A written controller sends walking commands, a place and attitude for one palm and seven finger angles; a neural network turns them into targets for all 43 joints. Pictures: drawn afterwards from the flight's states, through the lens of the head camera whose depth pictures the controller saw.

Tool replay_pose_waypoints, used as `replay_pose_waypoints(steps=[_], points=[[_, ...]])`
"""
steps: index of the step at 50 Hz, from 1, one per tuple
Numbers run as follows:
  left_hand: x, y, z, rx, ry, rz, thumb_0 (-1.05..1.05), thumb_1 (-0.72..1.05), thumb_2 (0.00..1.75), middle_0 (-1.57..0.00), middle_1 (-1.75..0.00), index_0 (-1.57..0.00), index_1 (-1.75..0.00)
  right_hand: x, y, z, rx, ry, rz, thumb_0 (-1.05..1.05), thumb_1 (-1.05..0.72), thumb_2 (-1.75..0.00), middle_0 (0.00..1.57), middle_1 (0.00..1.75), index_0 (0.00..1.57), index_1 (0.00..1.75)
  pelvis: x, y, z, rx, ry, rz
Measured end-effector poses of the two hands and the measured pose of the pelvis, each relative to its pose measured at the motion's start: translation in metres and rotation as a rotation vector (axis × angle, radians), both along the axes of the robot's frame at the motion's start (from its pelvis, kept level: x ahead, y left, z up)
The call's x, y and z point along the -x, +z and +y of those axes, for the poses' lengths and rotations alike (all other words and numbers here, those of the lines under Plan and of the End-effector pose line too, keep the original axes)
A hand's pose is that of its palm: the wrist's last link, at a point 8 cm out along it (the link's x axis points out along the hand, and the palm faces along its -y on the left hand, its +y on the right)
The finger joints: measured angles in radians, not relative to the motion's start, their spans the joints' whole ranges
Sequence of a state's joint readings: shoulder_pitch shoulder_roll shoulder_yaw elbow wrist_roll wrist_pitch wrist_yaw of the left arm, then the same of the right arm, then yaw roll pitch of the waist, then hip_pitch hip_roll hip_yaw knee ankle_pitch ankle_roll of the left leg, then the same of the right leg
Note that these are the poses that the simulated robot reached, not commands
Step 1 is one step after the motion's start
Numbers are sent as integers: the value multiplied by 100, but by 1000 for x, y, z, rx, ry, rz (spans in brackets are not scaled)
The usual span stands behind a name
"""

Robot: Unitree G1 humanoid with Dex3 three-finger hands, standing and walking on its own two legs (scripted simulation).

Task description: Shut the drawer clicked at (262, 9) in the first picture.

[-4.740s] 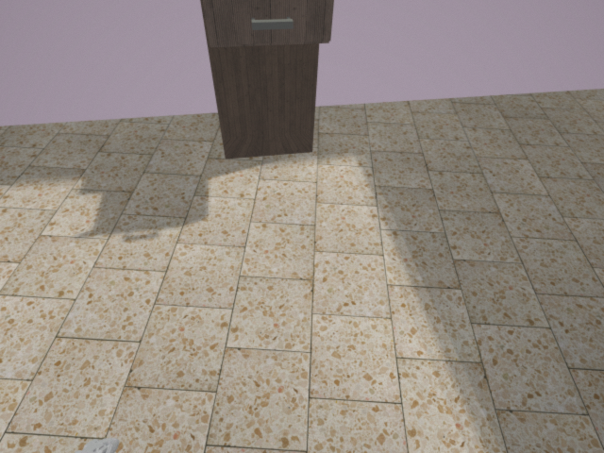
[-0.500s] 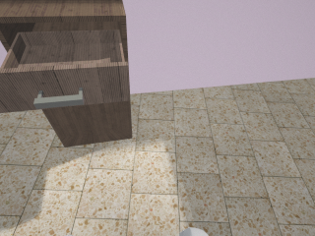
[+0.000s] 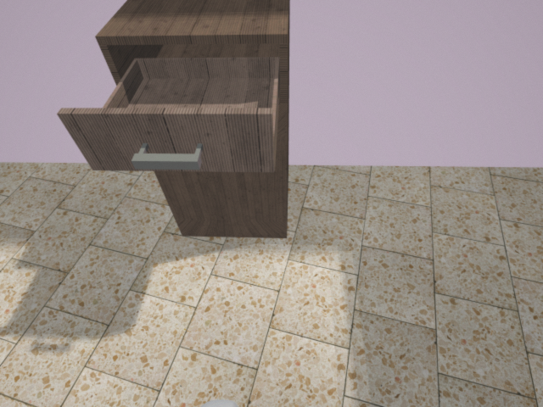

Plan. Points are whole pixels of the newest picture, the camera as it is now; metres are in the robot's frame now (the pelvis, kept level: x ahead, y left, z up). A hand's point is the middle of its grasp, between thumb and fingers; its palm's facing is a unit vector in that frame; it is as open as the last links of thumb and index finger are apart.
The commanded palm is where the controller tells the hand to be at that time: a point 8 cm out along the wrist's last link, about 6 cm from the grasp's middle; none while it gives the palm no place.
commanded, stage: take the last steps up to it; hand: left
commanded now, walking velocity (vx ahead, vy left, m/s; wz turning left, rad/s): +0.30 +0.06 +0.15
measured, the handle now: (169, 154) +0.57 +0.26 +0.02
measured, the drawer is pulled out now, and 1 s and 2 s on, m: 0.29 0.29 0.29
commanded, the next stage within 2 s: come to a stop and stand still in 0.94 s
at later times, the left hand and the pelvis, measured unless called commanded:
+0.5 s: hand out of the picture +0.13 +0.21 -0.17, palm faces +0.04 -0.97 -0.22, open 7.4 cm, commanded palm none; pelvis +0.08 +0.02 -0.01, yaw +2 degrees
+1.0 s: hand (179, 396) +0.16 +0.19 -0.18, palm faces +0.16 -0.98 -0.14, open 7.3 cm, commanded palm none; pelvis +0.22 +0.03 +0.00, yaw +4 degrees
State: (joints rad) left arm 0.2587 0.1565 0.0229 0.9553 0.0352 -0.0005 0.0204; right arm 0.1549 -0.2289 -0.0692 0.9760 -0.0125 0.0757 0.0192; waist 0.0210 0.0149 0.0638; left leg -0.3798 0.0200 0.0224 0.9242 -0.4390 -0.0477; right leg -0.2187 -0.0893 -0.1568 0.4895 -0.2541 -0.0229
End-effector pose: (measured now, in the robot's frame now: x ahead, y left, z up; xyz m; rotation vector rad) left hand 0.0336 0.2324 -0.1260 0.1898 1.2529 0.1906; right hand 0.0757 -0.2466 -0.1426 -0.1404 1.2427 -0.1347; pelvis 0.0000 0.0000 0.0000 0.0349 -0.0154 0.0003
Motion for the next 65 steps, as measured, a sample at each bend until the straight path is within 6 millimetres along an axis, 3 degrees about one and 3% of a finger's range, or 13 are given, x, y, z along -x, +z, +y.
replay_pose_waypoints(steps=[8,12,17,22,28,31,39,44,51,55,60,65], points=[[59,-27,30,55,111,118,0,90,90,-20,-30,-21,-30,-18,8,31,50,94,-50,1,-91,-90,20,29,19,30,-2,-10,24,37,42,12],[62,-26,43,58,106,181,1,91,90,-20,-30,-20,-30,-4,12,45,50,73,-35,0,-91,-90,20,29,19,30,-12,-5,32,35,39,-3],[24,-16,48,50,89,132,1,91,90,-20,-30,-20,-30,30,6,56,18,35,90,0,-91,-90,20,29,20,30,-32,1,34,28,48,-5],[-39,-12,39,35,45,61,1,91,90,-20,-30,-20,-30,56,-5,57,-23,-20,221,0,-90,-90,20,29,20,30,-58,-2,26,14,41,-6],[-126,-17,12,10,-18,-62,0,91,90,-20,-30,-20,-30,57,-27,38,-60,-73,333,0,-90,-90,20,30,20,30,-99,-21,3,9,37,-14],[-143,-12,-1,19,6,-108,0,90,90,-20,-30,-20,-30,29,-26,26,-52,-55,324,1,-91,-90,20,29,20,30,-114,-17,-3,16,55,-27],[-140,-3,-6,19,54,-16,-1,94,90,-20,-30,-20,-30,-99,-4,10,-22,-7,88,1,-91,-90,20,29,19,30,-155,3,-7,26,60,-5],[-130,-10,-7,68,92,68,0,92,90,-20,-30,-20,-30,-168,6,23,-15,46,-4,0,-91,-90,20,29,19,30,-182,4,4,39,58,0],[-119,-33,8,132,170,200,0,91,90,-20,-30,-20,-30,-246,7,63,16,120,-81,0,-91,-90,20,29,19,30,-224,-8,36,66,61,-3],[-134,-36,23,132,147,255,0,91,90,-20,-30,-20,-30,-258,9,81,26,99,-88,0,-91,-90,20,29,19,30,-241,-8,49,44,42,-8],[-182,-30,37,107,109,205,0,91,90,-20,-30,-20,-30,-257,13,79,62,50,-43,-2,-95,-90,20,30,20,30,-256,-1,56,34,34,-8],[-230,-27,44,70,73,129,0,91,90,-20,-30,-20,-30,-248,8,69,61,20,27,-1,-94,-90,20,30,20,30,-264,-1,50,30,34,-10]])
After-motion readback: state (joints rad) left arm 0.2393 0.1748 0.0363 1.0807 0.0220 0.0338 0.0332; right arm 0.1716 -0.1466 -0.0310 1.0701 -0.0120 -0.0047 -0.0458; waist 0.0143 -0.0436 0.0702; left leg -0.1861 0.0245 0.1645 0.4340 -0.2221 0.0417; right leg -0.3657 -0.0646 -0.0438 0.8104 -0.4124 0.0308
